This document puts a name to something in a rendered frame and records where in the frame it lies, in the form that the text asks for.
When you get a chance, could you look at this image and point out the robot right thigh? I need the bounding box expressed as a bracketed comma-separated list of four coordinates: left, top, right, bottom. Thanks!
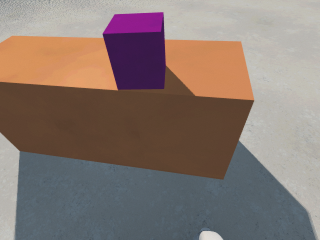
[193, 230, 223, 240]

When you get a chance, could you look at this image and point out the pedestal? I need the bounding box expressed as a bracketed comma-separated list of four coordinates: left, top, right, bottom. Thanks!
[0, 35, 254, 180]

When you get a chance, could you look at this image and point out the robot right shin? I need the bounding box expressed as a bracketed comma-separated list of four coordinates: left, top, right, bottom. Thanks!
[200, 227, 211, 232]

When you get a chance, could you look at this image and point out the carton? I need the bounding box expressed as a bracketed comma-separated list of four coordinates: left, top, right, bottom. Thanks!
[102, 12, 166, 90]

